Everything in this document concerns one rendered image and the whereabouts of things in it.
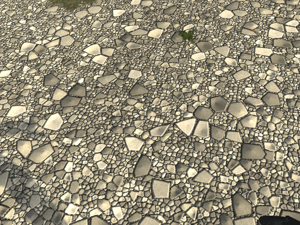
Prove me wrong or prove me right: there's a robot right hand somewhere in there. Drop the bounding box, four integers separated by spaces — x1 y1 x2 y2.
259 216 300 225

